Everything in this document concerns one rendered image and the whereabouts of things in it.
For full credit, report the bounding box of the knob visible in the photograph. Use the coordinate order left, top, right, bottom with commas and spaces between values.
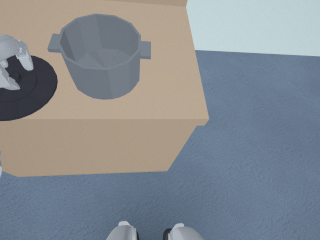
2, 68, 22, 89

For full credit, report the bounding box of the robot left hand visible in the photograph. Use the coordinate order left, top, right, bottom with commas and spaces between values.
0, 34, 34, 90

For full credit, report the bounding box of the pot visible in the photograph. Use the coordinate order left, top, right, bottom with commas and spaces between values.
47, 13, 151, 100

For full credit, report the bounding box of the right robot thigh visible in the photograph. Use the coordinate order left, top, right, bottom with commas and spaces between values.
168, 226, 204, 240

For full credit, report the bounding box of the lid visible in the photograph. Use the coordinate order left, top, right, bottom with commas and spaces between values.
0, 55, 58, 121

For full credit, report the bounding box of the table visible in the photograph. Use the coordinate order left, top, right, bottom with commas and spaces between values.
0, 0, 209, 177

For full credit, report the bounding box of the right robot shin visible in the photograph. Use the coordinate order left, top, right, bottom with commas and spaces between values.
172, 223, 184, 231

